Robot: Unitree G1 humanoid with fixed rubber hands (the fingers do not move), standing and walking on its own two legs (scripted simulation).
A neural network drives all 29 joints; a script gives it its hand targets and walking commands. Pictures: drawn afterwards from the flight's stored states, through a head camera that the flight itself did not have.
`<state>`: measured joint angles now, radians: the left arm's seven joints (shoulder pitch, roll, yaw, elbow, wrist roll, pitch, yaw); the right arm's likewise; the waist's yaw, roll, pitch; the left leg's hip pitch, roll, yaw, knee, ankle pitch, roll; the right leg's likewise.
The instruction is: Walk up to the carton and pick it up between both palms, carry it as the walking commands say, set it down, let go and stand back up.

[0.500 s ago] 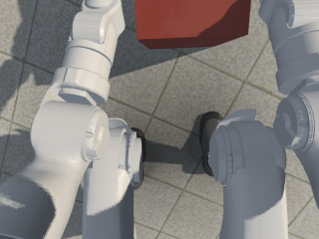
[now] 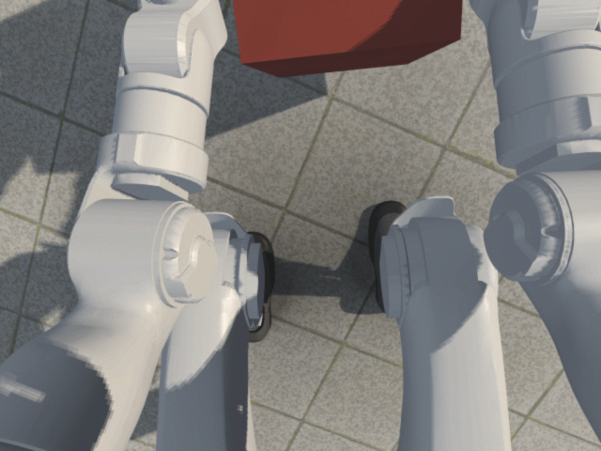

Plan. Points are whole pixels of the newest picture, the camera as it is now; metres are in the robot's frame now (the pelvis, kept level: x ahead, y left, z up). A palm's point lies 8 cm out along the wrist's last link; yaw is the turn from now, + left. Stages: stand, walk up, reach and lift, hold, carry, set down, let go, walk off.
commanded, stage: reach and lift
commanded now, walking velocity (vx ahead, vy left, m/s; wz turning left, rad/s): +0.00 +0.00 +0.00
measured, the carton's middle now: out of the picture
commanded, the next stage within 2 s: none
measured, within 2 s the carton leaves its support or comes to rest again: neither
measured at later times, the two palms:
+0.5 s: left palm out of the picture +0.55 +0.07 -0.09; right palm out of the picture +0.55 -0.19 -0.08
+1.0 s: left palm out of the picture +0.53 +0.07 -0.03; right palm out of the picture +0.53 -0.19 -0.02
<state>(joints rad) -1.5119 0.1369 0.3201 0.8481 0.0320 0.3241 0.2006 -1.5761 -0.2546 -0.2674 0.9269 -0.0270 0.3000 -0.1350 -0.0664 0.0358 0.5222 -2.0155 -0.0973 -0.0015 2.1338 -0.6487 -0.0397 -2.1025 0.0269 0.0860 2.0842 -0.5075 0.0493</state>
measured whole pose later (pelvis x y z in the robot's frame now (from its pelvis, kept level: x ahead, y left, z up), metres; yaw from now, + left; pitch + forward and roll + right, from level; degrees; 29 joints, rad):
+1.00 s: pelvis -0.02 +0.01 +0.08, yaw -2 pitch +24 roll +2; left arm -1.36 0.03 0.41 0.62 0.13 0.42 0.17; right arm -1.43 -0.15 -0.37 0.69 -0.10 0.40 -0.11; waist -0.05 0.02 0.52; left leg -1.71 -0.08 -0.01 1.87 -0.58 -0.02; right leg -1.78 0.04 0.09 1.81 -0.45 0.06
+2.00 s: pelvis -0.01 +0.01 +0.18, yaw -3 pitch +16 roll +1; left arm -1.12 -0.01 0.36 0.58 0.12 0.43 0.16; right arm -1.19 -0.06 -0.34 0.63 -0.10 0.41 -0.13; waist -0.04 0.02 0.43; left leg -1.31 -0.07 -0.03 1.53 -0.51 -0.01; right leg -1.37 0.04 0.09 1.47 -0.39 0.05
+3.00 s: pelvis +0.09 +0.00 +0.33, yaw -3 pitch +19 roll +0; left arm -0.44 -0.21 0.34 0.52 0.25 0.32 0.09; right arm -0.48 0.18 -0.35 0.53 -0.24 0.29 -0.07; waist -0.02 0.02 -0.10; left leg -0.78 -0.04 -0.07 0.83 -0.38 0.00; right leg -0.84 0.02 0.07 0.79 -0.28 0.03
